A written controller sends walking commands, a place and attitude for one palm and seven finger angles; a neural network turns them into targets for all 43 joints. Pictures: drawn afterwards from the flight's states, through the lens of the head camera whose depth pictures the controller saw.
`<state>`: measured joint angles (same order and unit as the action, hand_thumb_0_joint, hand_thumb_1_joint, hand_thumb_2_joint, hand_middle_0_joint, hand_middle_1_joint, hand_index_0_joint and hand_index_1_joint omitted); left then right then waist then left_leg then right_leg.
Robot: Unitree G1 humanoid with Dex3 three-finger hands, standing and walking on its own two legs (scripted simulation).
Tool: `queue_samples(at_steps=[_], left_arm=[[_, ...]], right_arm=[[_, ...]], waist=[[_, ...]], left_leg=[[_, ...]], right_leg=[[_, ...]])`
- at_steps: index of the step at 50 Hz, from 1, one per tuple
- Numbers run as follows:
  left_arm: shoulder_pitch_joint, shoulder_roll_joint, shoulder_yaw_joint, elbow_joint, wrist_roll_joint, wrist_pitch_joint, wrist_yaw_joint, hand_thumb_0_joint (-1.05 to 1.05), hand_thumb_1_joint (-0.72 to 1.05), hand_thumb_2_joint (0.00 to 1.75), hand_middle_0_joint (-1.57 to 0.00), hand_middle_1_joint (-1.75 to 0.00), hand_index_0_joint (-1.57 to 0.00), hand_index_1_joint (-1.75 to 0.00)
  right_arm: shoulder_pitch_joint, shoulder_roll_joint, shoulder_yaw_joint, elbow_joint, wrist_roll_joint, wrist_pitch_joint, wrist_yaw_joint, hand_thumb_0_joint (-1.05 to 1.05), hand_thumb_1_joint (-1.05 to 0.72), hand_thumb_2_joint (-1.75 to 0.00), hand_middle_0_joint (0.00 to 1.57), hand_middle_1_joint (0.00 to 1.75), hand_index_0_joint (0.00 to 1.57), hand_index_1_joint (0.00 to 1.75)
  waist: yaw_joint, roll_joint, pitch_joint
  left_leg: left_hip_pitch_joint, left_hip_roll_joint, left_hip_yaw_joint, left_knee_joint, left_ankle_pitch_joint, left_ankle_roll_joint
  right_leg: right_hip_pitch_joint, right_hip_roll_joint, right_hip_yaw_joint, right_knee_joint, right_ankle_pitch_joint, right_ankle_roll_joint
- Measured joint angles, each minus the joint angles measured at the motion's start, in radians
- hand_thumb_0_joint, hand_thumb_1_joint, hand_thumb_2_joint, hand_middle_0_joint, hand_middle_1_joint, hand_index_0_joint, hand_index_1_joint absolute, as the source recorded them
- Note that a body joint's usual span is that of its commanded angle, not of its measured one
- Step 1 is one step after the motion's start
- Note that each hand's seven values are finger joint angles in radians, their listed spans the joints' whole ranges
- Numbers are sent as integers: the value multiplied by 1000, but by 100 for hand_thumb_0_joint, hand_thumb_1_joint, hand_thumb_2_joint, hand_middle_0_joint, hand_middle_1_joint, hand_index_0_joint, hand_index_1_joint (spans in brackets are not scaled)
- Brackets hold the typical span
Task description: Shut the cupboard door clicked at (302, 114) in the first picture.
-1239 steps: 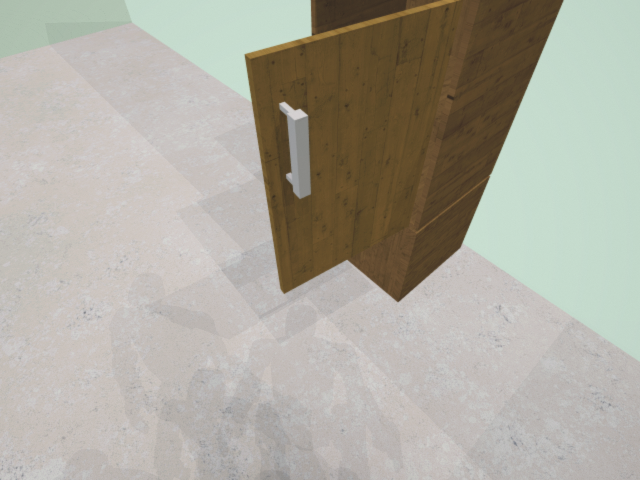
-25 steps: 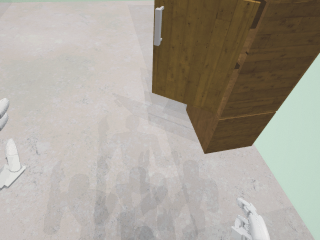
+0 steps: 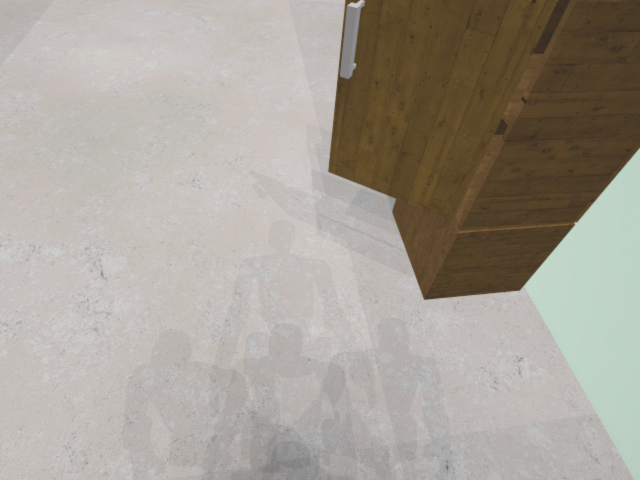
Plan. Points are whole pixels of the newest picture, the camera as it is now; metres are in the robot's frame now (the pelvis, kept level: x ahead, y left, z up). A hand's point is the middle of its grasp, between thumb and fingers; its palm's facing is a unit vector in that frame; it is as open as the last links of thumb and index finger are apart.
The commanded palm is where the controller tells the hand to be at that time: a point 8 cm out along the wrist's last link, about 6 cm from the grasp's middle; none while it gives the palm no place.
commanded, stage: let the arm hang, fingers relaxed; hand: left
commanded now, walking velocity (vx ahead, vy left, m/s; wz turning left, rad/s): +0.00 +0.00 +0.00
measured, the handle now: (353, 39) +1.01 -0.02 +0.09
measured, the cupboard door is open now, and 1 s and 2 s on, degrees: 54 54 54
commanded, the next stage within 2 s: look to check the result in 0.66 s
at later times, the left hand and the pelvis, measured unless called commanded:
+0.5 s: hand out of the picture -0.01 +0.16 -0.17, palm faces -0.01 -0.99 -0.16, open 7.4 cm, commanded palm none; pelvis +0.00 +0.01 +0.00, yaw -2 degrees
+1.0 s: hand out of the picture -0.02 +0.17 -0.17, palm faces -0.02 -0.98 -0.18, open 7.4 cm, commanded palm none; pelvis +0.01 +0.00 +0.00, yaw -2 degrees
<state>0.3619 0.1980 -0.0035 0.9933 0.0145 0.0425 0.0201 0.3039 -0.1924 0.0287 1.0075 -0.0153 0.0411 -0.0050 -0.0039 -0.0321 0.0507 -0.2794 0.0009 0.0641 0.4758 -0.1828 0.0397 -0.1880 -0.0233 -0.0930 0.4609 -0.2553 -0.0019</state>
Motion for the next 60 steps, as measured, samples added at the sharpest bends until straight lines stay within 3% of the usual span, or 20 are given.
queue_samples(at_steps=[10, 26, 60], left_arm=[[29, -32, 1, 146, 1, -22, 9, 0, 92, 90, -20, -30, -20, -30], [-52, -91, -2, 141, 6, -42, 21, 0, 91, 90, -20, -30, -20, -30], [-54, -70, 2, 162, 2, -50, 19, 0, 91, 90, -20, -30, -20, -30]], right_arm=[[26, 25, -21, 86, 9, -13, -19, 1, -91, -90, 20, 30, 20, 30], [24, 78, -23, 121, 7, -29, -23, 0, -91, -90, 20, 30, 20, 30], [-17, 52, -26, 127, 12, -40, -28, 0, -91, -90, 20, 30, 20, 30]], waist=[[-7, 64, -3], [-18, 41, -44], [-12, 38, -13]], left_leg=[[40, -6, 25, -58, 30, 10], [57, -6, 40, -70, 31, 8], [83, -4, 44, -87, 14, 4]], right_leg=[[23, -4, 25, -42, 32, 9], [25, -5, 40, -32, 26, 9], [56, -1, 46, -65, 19, 10]])
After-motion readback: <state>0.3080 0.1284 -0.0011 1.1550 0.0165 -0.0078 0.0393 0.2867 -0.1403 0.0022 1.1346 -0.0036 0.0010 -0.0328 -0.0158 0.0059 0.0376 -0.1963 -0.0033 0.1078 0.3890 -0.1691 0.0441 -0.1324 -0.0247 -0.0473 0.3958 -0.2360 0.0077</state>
